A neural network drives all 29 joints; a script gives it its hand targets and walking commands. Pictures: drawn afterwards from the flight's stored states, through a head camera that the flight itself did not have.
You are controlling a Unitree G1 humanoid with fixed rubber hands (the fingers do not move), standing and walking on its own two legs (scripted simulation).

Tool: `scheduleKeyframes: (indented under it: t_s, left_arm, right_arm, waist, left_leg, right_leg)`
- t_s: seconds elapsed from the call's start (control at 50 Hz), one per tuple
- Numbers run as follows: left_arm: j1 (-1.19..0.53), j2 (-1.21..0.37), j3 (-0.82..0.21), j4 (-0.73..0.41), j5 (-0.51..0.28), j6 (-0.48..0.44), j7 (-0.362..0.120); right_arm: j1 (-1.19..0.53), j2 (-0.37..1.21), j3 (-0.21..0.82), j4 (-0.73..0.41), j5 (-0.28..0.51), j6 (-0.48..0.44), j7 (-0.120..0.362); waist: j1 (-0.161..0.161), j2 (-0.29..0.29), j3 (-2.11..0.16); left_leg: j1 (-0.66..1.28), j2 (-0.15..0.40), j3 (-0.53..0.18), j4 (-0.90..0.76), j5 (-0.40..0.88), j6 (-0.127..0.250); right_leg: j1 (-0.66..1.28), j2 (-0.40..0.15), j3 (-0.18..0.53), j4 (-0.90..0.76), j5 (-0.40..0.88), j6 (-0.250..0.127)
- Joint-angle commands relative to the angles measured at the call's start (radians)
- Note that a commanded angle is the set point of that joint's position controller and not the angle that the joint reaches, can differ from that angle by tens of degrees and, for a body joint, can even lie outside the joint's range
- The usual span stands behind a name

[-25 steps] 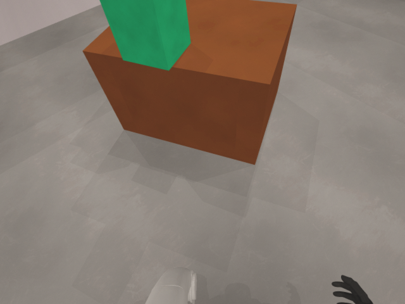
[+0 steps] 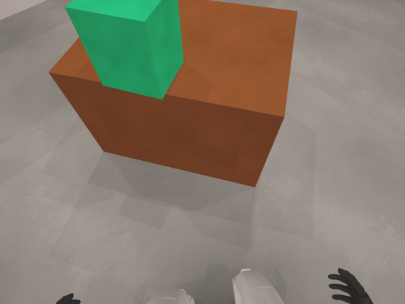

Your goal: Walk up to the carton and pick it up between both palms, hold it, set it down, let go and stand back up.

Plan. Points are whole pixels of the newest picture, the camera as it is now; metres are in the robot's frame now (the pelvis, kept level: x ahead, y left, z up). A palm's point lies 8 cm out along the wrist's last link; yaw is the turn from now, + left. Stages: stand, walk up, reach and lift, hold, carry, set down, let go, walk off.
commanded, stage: walk up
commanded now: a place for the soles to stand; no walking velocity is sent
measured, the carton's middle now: (135, 39) +0.87 +0.22 -0.03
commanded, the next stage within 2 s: none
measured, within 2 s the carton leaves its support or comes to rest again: neither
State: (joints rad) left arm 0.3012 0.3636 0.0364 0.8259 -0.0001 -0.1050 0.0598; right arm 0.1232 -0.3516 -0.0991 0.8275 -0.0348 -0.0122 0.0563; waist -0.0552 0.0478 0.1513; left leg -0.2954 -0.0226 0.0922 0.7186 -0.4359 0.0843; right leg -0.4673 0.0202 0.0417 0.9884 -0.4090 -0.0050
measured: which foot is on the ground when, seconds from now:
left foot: down 0.00-0.08, up 0.10-0.50, down 0.52-0.74, up 0.76-0.98, down 1.00-1.00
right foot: up 0.00-0.04, down 0.06-0.54, up 0.56-0.76, down 0.78-1.00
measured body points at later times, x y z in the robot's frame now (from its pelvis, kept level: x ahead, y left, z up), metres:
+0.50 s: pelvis +0.09 +0.13 -0.04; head +0.12 +0.08 +0.41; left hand +0.19 +0.45 -0.10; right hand +0.20 -0.19 -0.16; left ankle +0.13 +0.23 -0.70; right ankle +0.07 -0.11 -0.71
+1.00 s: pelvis +0.14 +0.38 -0.04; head +0.18 +0.37 +0.41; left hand +0.13 +0.73 -0.14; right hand +0.28 +0.06 -0.14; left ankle +0.17 +0.49 -0.72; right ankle +0.11 +0.11 -0.71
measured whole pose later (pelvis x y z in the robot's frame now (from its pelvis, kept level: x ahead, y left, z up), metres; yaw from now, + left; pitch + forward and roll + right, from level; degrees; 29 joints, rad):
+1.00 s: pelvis +0.14 +0.38 -0.04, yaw -4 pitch -3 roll -5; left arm 0.41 0.41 0.06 0.93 0.00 -0.09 0.16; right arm 0.14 -0.41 -0.15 0.72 -0.03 0.07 0.05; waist 0.07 0.12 0.14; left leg -0.47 0.08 -0.05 1.03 -0.55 -0.05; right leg -0.33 -0.07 0.18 0.87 -0.50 -0.02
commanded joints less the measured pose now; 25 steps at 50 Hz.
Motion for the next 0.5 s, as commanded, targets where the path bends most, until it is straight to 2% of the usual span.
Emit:
scheduleKeyframes:
  t_s: [0.0, 0.02, 0.04, 0.06, 0.08, 0.1, 0.12, 0.14, 0.16, 0.18, 0.2, 0.22, 0.24, 0.26, 0.28, 0.3, 0.32, 0.34, 0.36, 0.38, 0.4, 0.42, 0.44, 0.46, 0.48]
  left_arm:
    - [0.165, 0.207, 0.058, -0.001, -0.026, -0.03, 0.041]
    - [0.357, 0.221, 0.079, 0.054, -0.025, -0.041, 0.048]
    - [0.46, 0.313, 0.126, 0.087, -0.005, -0.044, 0.061]
    - [0.499, 0.389, 0.153, 0.076, 0.004, -0.039, 0.076]
    - [0.393, 0.391, 0.142, 0.033, -0.012, -0.026, 0.089]
    - [0.272, 0.426, 0.146, -0.014, -0.017, -0.026, 0.097]
    - [0.195, 0.383, 0.136, -0.025, -0.016, -0.025, 0.096]
    - [0.157, 0.35, 0.125, -0.037, -0.009, -0.028, 0.094]
    - [0.14, 0.338, 0.122, -0.029, 0.0, -0.03, 0.094]
    - [0.151, 0.327, 0.121, -0.024, 0.0, -0.034, 0.091]
    - [0.184, 0.324, 0.118, -0.004, -0.002, -0.038, 0.088]
    - [0.207, 0.339, 0.12, 0.013, -0.007, -0.041, 0.088]
    - [0.22, 0.336, 0.119, 0.012, -0.003, -0.042, 0.09]
    - [0.223, 0.338, 0.123, 0.01, 0.002, -0.047, 0.09]
    - [0.234, 0.348, 0.128, 0.003, -0.005, -0.051, 0.091]
    - [0.217, 0.357, 0.124, 0.007, 0.001, -0.048, 0.091]
    - [0.195, 0.358, 0.125, -0.007, -0.004, -0.05, 0.096]
    - [0.168, 0.367, 0.128, -0.016, -0.005, -0.048, 0.094]
    - [0.159, 0.376, 0.134, -0.032, 0.002, -0.047, 0.1]
    - [0.136, 0.386, 0.131, -0.042, 0.009, -0.044, 0.097]
    - [0.138, 0.387, 0.137, -0.052, 0.014, -0.041, 0.099]
    - [0.127, 0.399, 0.136, -0.053, 0.018, -0.036, 0.095]
    - [0.098, 0.405, 0.146, -0.068, 0.018, -0.039, 0.101]
    - [0.082, 0.408, 0.136, -0.079, 0.019, -0.039, 0.101]
    - [0.006, 0.4, 0.133, -0.095, 0.017, -0.035, 0.097]
  right_arm:
    - [0.045, -0.229, -0.071, -0.122, -0.016, 0.023, -0.017]
    - [-0.046, -0.217, -0.066, -0.153, -0.009, 0.028, -0.008]
    - [-0.052, -0.161, -0.045, -0.194, -0.009, 0.024, -0.012]
    - [0.001, -0.119, -0.023, -0.208, 0.006, 0.025, -0.008]
    - [-0.032, -0.235, -0.043, -0.186, -0.015, 0.048, -0.01]
    - [-0.067, -0.252, -0.051, -0.183, -0.015, 0.062, -0.012]
    - [-0.062, -0.258, -0.059, -0.165, -0.011, 0.067, -0.006]
    - [-0.068, -0.253, -0.068, -0.165, -0.008, 0.074, 0.001]
    - [-0.036, -0.241, -0.073, -0.157, -0.003, 0.076, 0.006]
    - [-0.015, -0.245, -0.077, -0.152, 0.002, 0.075, 0.009]
    - [-0.02, -0.233, -0.076, -0.156, 0.005, 0.07, 0.01]
    - [-0.037, -0.226, -0.072, -0.162, 0.006, 0.072, 0.009]
    - [-0.071, -0.221, -0.075, -0.198, 0.003, 0.071, 0.011]
    - [-0.078, -0.221, -0.08, -0.204, -0.006, 0.067, 0.006]
    - [-0.097, -0.231, -0.08, -0.198, -0.005, 0.065, 0.006]
    - [-0.09, -0.235, -0.083, -0.208, -0.005, 0.067, 0.005]
    - [-0.102, -0.242, -0.09, -0.217, -0.007, 0.066, 0.006]
    - [-0.109, -0.254, -0.091, -0.223, -0.009, 0.068, 0.005]
    - [-0.133, -0.242, -0.09, -0.242, -0.007, 0.066, 0.006]
    - [-0.133, -0.252, -0.097, -0.238, -0.01, 0.066, 0.011]
    - [-0.131, -0.255, -0.099, -0.242, -0.012, 0.065, 0.013]
    - [-0.141, -0.261, -0.1, -0.242, -0.01, 0.063, 0.016]
    - [-0.099, -0.257, -0.101, -0.239, -0.017, 0.053, 0.015]
    - [-0.06, -0.262, -0.111, -0.227, -0.017, 0.046, 0.017]
    - [0.049, -0.277, -0.125, -0.185, -0.024, 0.035, 0.015]
  waist:
    - [0.003, 0.136, -0.226]
    - [0.123, 0.053, -0.329]
    - [0.178, -0.068, -0.399]
    - [0.147, -0.226, -0.488]
    - [0.145, -0.039, -0.463]
    - [0.123, -0.003, -0.336]
    - [0.088, 0.032, -0.254]
    - [0.078, 0.034, -0.18]
    - [0.061, -0.03, -0.159]
    - [0.044, -0.025, -0.152]
    - [0.05, -0.038, -0.142]
    - [0.062, -0.064, -0.111]
    - [0.085, -0.105, -0.115]
    - [0.08, -0.087, -0.116]
    - [0.099, -0.104, -0.13]
    - [0.078, -0.155, -0.154]
    - [0.083, -0.16, -0.129]
    - [0.076, -0.178, -0.126]
    - [0.087, -0.168, -0.08]
    - [0.082, -0.242, -0.097]
    - [0.092, -0.246, -0.083]
    - [0.087, -0.302, -0.1]
    - [0.077, -0.318, -0.097]
    - [0.056, -0.335, -0.11]
    - [-0.009, -0.279, -0.121]
  left_leg:
    - [0.406, 0.18, -0.081, 0.055, 0.95, 0.025]
    - [0.301, 0.095, -0.011, 0.288, 0.83, 0.006]
    - [-0.076, 0.073, -0.067, 0.501, 0.479, -0.069]
    - [-0.421, -0.033, -0.145, 0.589, -0.17, -0.11]
    - [-0.469, 0.02, -0.261, 0.678, -0.176, -0.116]
    - [-0.458, 0.056, -0.281, 0.751, -0.166, -0.127]
    - [-0.459, 0.066, -0.281, 0.754, -0.122, -0.134]
    - [-0.464, 0.075, -0.255, 0.739, -0.086, -0.136]
    - [-0.451, 0.081, -0.257, 0.768, -0.051, -0.143]
    - [-0.442, 0.084, -0.251, 0.723, -0.009, -0.139]
    - [-0.407, 0.08, -0.23, 0.724, 0.024, -0.131]
    - [-0.437, 0.083, -0.226, 0.719, 0.034, -0.138]
    - [-0.46, 0.084, -0.226, 0.699, 0.026, -0.133]
    - [-0.496, 0.097, -0.236, 0.666, 0.032, -0.134]
    - [-0.471, 0.109, -0.226, 0.665, 0.019, -0.134]
    - [-0.473, 0.098, -0.228, 0.667, 0.003, -0.129]
    - [-0.465, 0.132, -0.249, 0.642, -0.011, -0.141]
    - [-0.459, 0.148, -0.26, 0.579, -0.021, -0.143]
    - [-0.466, 0.178, -0.264, 0.512, -0.057, -0.149]
    - [-0.443, 0.169, -0.272, 0.469, -0.082, -0.137]
    - [-0.405, 0.191, -0.282, 0.427, -0.121, -0.141]
    - [-0.385, 0.19, -0.262, 0.349, -0.135, -0.13]
    - [-0.338, 0.219, -0.305, 0.297, -0.151, -0.122]
    - [-0.278, 0.2, -0.276, 0.259, -0.154, -0.117]
    - [-0.132, 0.191, -0.244, 0.15, -0.056, -0.125]
  right_leg:
    - [0.036, -0.017, -0.154, -0.483, 0.149, -0.03]
    - [0.323, -0.01, -0.13, -0.684, 0.443, -0.045]
    - [0.673, -0.143, 0.156, -0.535, 0.673, -0.138]
    - [0.932, -0.396, 0.612, -0.451, 0.893, -0.233]
    - [0.779, -0.479, 0.731, -0.523, 0.605, -0.316]
    - [0.595, -0.552, 0.771, -0.55, 0.47, -0.386]
    - [0.522, -0.479, 0.675, -0.555, 0.434, -0.374]
    - [0.436, -0.414, 0.546, -0.547, 0.434, -0.344]
    - [0.392, -0.368, 0.49, -0.514, 0.475, -0.316]
    - [0.366, -0.32, 0.426, -0.485, 0.502, -0.273]
    - [0.331, -0.294, 0.399, -0.462, 0.606, -0.263]
    - [0.342, -0.31, 0.401, -0.435, 0.66, -0.26]
    - [0.35, -0.317, 0.432, -0.426, 0.636, -0.277]
    - [0.397, -0.331, 0.442, -0.41, 0.697, -0.289]
    - [0.37, -0.337, 0.439, -0.395, 0.721, -0.301]
    - [0.4, -0.33, 0.452, -0.378, 0.749, -0.3]
    - [0.349, -0.355, 0.46, -0.376, 0.702, -0.303]
    - [0.353, -0.35, 0.467, -0.36, 0.622, -0.299]
    - [0.31, -0.344, 0.435, -0.362, 0.625, -0.289]
    - [0.293, -0.327, 0.443, -0.347, 0.562, -0.284]
    - [0.259, -0.333, 0.444, -0.329, 0.56, -0.274]
    - [0.268, -0.321, 0.442, -0.316, 0.565, -0.271]
    - [0.198, -0.348, 0.443, -0.278, 0.601, -0.269]
    - [0.154, -0.328, 0.399, -0.247, 0.615, -0.257]
    - [0.06, -0.298, 0.337, -0.17, 0.629, -0.24]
